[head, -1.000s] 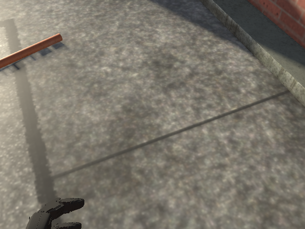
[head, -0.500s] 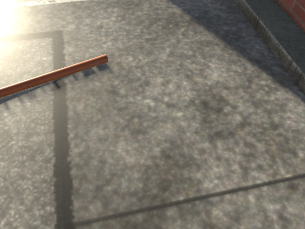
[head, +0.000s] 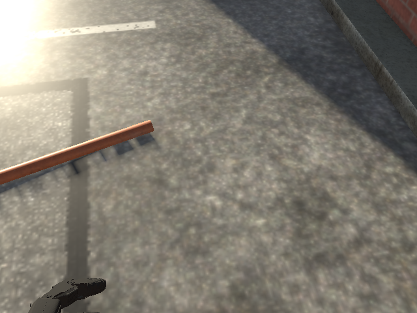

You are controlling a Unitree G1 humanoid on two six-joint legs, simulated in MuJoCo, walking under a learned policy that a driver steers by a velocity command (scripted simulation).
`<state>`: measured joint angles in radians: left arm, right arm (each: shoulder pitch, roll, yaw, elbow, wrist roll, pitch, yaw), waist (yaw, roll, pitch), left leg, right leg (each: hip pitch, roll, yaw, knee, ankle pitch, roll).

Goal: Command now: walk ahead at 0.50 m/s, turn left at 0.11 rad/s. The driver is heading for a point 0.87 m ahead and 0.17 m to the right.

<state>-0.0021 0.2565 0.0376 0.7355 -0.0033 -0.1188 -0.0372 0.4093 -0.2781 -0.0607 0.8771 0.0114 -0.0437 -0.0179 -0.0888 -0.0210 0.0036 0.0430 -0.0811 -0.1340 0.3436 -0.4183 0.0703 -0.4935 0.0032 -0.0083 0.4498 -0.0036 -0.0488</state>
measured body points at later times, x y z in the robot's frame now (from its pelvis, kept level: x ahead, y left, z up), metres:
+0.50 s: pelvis +0.28 +0.01 +0.00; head +0.31 +0.02 +0.45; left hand +0.26 +0.30 -0.13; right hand +0.51 -0.21 -0.07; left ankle +0.42 +0.13 -0.72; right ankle +0.14 -0.11 -0.73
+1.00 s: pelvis +0.55 +0.02 +0.00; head +0.57 +0.01 +0.45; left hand +0.77 +0.23 -0.10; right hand +0.52 -0.26 -0.13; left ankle +0.42 +0.13 -0.73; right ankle +0.69 -0.13 -0.70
